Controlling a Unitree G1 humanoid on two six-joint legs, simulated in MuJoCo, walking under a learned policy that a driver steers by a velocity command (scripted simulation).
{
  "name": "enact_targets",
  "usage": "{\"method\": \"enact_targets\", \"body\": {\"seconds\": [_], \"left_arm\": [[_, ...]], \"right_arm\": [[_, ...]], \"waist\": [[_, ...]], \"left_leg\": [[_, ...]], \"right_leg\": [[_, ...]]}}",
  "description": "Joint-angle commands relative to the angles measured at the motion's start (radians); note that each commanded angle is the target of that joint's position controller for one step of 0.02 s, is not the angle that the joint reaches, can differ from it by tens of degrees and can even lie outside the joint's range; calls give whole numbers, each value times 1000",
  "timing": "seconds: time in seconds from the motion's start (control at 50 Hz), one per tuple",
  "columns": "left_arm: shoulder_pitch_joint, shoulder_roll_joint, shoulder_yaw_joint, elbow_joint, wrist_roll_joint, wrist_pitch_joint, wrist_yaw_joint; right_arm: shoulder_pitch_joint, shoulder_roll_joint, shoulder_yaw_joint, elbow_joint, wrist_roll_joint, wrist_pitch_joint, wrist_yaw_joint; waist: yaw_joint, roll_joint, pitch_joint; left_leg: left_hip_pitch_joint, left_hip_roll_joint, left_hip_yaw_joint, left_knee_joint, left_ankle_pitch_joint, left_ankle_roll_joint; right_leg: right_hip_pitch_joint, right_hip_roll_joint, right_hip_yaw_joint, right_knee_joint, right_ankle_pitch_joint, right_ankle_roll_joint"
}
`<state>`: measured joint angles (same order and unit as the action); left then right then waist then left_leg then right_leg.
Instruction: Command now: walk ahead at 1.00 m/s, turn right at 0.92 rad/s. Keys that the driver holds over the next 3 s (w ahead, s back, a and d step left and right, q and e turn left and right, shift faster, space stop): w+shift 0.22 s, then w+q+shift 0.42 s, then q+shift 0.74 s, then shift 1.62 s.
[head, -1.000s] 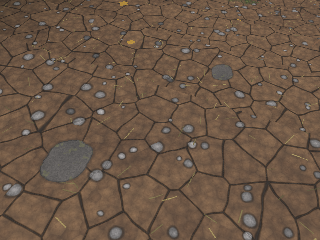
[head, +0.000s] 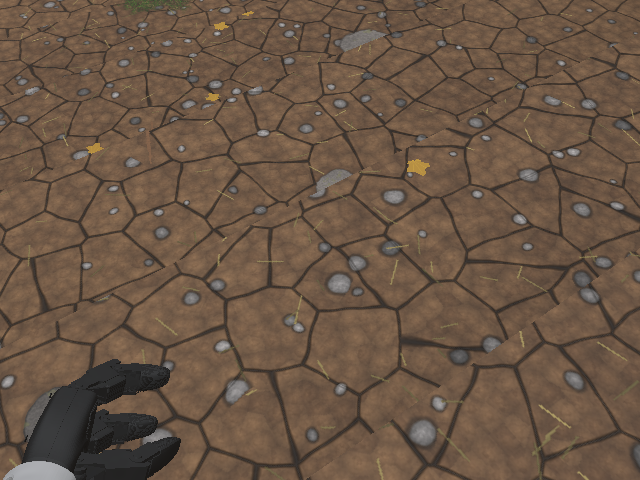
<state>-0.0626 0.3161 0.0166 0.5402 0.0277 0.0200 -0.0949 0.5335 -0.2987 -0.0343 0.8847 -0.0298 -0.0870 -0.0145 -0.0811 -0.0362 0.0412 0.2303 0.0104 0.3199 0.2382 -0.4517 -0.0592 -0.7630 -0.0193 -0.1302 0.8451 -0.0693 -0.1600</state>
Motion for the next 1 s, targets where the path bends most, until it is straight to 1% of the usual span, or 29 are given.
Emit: {"method": "enact_targets", "body": {"seconds": [0.02,0.06,0.08,0.1,0.12,0.16,0.22,0.32,0.36,0.48,0.52,0.56,0.58,0.6,0.64,0.66,0.68,0.7,0.74,0.76,0.78,0.8,0.82,0.86,0.88,0.9,0.92,0.94,1.0], "left_arm": [[145,69,26,6,3,-10,8],[560,146,79,144,1,-20,44],[530,215,114,166,-29,-8,73],[409,304,117,98,7,-2,72],[474,246,115,96,4,0,91],[437,163,94,166,-8,-37,106],[376,86,60,185,-8,-89,110],[392,75,65,243,-25,-159,89],[413,60,49,261,-41,-174,105],[586,92,29,328,22,-146,154],[581,101,21,341,17,-137,173],[478,81,19,332,19,-112,185],[323,110,38,306,-4,-109,165],[329,4,11,208,-10,-125,153],[268,52,-16,116,-13,-147,143],[197,57,-17,124,23,-151,129],[230,44,-20,123,44,-142,118],[241,48,-22,145,77,-121,115],[55,13,-42,39,6,-107,118],[108,-13,-48,56,13,-113,110],[229,-115,-98,81,58,-87,34],[266,-112,-91,82,24,-47,-11],[354,-28,-69,126,11,-32,-24],[454,185,9,166,27,-59,21],[680,245,27,209,31,-91,46],[778,184,8,222,25,-93,33],[736,194,27,216,60,-85,55],[528,199,37,182,3,-100,64],[224,28,9,139,-23,-120,127]], "right_arm": [[-67,-224,-47,-83,1,11,-24],[-166,-247,-54,-123,-6,36,-16],[-178,-158,-42,-137,-1,35,1],[-103,-99,-15,-266,22,15,11],[-247,-161,-21,-281,16,-10,11],[-239,-130,-12,-257,8,-16,6],[-179,-92,-5,-204,-30,44,21],[-363,-40,-3,-232,32,33,60],[-351,-31,-4,-206,21,26,81],[-523,-38,-8,-243,-24,41,77],[-359,-46,-13,-174,-36,41,69],[65,-116,-54,-10,-26,44,59],[256,-154,-84,38,-25,50,51],[283,-292,-118,63,-7,61,51],[215,-221,-103,7,11,63,21],[69,-170,-89,5,21,85,1],[36,-243,-102,-2,10,74,-12],[53,-166,-76,7,5,57,-2],[-158,-140,-51,-49,20,22,1],[-237,-141,-52,-66,19,10,2],[-294,-46,-15,-119,-82,-49,70],[-276,-201,-74,-127,-69,-56,99],[-289,-249,-98,-169,-58,-67,114],[-178,-171,-77,-195,-28,-93,140],[-157,-33,-40,-244,-6,-93,140],[111,93,-9,-221,-24,-86,123],[19,-17,-40,-212,-25,-41,113],[-114,-35,-36,-251,-11,-23,87],[-112,-5,1,-228,-67,-5,30]], "waist": [[184,146,-18],[373,139,-185],[310,-93,-196],[163,-201,-340],[248,2,-319],[122,138,-48],[27,110,-5],[67,82,40],[88,34,-7],[208,74,148],[140,47,93],[-51,14,-69],[-225,212,-114],[-107,450,-176],[-113,74,-381],[-25,-132,-197],[27,-2,-96],[64,-150,0],[152,-160,206],[172,-50,166],[188,149,-113],[221,100,-75],[231,19,-48],[247,-12,-67],[288,-120,-315],[186,-395,-712],[211,-165,-481],[159,-142,-267],[45,-122,-172]], "left_leg": [[-173,252,-29,227,1520,60],[-400,264,-70,744,1393,100],[-664,65,-73,1159,353,79],[-1023,-24,-245,1429,-30,41],[-1100,6,-360,1399,91,39],[-1001,114,-375,1133,125,47],[-759,144,-375,869,26,25],[-635,94,-338,428,792,106],[-551,63,-356,367,1056,141],[-863,10,-247,206,872,194],[-744,-10,-213,124,878,217],[-366,-12,-208,142,802,267],[-78,9,-260,49,829,362],[460,174,-496,529,1216,461],[567,324,-934,267,707,594],[261,291,-931,99,497,504],[64,371,-1065,118,612,571],[-135,342,-1036,173,691,543],[-792,132,-725,-48,701,372],[-991,-9,-611,-12,776,308],[-1184,-183,-408,160,522,209],[-1203,-163,-490,114,574,263],[-1163,-189,-514,155,541,246],[-965,-164,-594,363,787,166],[-924,-181,-559,689,615,90],[-965,-284,-450,1071,-297,8],[-1040,-176,-446,1258,-276,-18],[-1083,-99,-404,1222,-201,-23],[-797,83,-380,934,-147,-47]], "right_leg": [[374,121,-74,-65,-102,-56],[874,136,57,-181,-176,-119],[1057,10,275,-259,-271,-137],[1273,-262,854,-418,-298,-312],[1195,-273,893,-534,-284,-305],[812,-218,691,-570,-155,-228],[492,-96,486,-595,-147,-178],[388,23,166,-566,-13,-38],[423,-9,126,-519,-128,5],[806,-100,80,-247,180,36],[878,-105,50,-22,484,65],[790,-128,52,462,671,62],[510,36,-71,1084,196,105],[-202,117,50,1406,-706,157],[-475,32,203,1198,-555,179],[-413,-18,190,985,-453,158],[-395,-26,221,1029,-539,158],[-368,-67,217,969,-614,161],[25,-90,171,254,-295,211],[387,-52,133,29,-30,200],[818,-61,194,-119,156,197],[938,37,84,-113,276,227],[985,68,80,-197,266,226],[1020,18,109,-213,312,72],[1232,-244,317,-102,1003,-135],[1460,-636,853,-276,1191,-481],[1231,-556,929,-335,922,-398],[967,-474,697,-385,669,-258],[584,-346,369,-554,382,-83]]}}
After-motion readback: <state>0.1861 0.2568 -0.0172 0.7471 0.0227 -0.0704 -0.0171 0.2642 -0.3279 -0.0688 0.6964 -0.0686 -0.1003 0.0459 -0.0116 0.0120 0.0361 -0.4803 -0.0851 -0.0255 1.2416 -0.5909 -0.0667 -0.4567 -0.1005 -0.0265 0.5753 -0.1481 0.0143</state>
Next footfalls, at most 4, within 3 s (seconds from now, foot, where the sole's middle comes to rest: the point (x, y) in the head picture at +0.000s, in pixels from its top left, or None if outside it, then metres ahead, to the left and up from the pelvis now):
0.08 right None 0.25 -0.04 -0.75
0.58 left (281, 401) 0.70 0.06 -0.91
0.86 right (329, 271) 1.07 -0.09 -0.91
1.24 left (230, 301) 0.99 0.19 -0.91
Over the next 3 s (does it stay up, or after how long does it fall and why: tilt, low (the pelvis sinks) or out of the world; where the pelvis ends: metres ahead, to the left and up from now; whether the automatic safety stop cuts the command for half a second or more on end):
stays up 1.06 0.06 -0.14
